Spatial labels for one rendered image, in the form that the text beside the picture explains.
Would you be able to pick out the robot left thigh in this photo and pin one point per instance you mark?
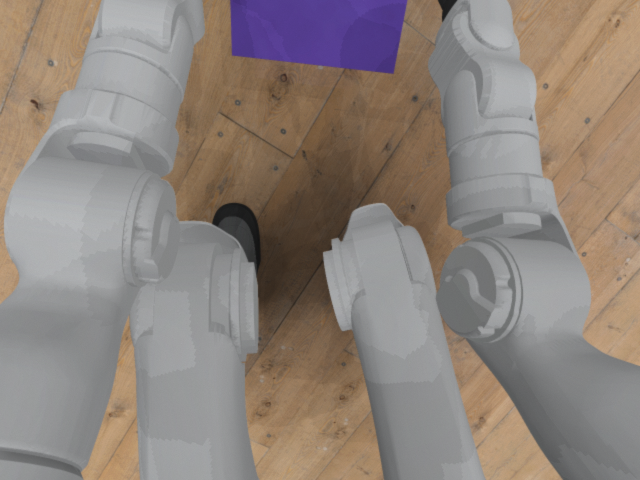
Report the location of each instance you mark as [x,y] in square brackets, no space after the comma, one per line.
[190,379]

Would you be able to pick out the robot left forearm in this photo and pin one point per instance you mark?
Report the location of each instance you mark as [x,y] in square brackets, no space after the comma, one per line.
[124,107]

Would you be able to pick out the right robot upper arm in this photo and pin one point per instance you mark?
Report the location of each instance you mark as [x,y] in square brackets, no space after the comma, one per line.
[521,305]

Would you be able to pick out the robot right forearm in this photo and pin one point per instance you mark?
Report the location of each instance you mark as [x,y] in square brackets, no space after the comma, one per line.
[492,141]

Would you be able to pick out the right robot shin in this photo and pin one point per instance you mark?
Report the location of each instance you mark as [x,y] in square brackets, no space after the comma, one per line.
[414,252]

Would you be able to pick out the left robot upper arm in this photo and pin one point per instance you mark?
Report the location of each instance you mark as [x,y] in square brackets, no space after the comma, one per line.
[84,237]

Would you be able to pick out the carton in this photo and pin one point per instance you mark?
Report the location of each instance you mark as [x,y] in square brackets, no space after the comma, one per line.
[351,34]

